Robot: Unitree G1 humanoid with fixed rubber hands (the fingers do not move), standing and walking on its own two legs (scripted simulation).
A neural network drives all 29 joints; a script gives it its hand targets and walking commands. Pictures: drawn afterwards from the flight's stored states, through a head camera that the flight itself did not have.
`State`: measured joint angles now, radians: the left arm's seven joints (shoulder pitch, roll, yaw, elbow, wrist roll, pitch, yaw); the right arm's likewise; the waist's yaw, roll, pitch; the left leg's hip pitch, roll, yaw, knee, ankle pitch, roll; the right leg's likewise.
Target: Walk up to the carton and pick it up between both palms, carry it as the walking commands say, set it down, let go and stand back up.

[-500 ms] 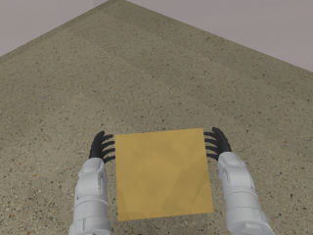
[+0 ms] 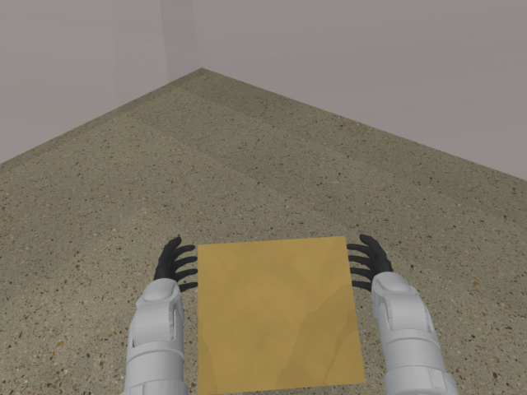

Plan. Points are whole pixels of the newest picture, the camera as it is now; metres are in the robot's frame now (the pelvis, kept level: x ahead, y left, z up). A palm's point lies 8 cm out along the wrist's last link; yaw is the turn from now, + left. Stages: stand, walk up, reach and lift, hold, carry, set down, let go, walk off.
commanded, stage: reach and lift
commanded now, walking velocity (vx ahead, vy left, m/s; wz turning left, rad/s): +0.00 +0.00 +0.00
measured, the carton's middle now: (274, 308) +0.31 +0.01 -0.08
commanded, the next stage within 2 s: hold in 1.48 s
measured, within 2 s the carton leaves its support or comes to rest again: neither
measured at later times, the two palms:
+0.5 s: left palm (168, 277) +0.30 +0.17 +0.06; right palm (391, 274) +0.31 -0.16 +0.05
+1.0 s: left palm (171, 275) +0.30 +0.17 +0.05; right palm (394, 282) +0.30 -0.16 +0.05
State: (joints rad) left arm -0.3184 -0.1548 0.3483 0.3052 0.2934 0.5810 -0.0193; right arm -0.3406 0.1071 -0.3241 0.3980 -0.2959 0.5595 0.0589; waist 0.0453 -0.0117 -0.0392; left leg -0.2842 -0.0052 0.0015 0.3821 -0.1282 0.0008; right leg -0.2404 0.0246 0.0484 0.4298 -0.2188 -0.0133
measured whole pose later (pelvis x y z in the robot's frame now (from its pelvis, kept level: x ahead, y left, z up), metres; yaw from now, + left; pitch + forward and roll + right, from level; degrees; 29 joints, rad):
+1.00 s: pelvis +0.02 +0.01 +0.01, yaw +0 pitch -4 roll +0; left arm -0.23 -0.15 0.25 0.18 0.29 0.71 -0.02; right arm -0.23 0.13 -0.26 0.20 -0.29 0.72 0.04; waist -0.01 -0.01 -0.01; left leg -0.09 -0.02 0.00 0.29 -0.12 0.01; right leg -0.03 0.01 0.05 0.30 -0.20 0.00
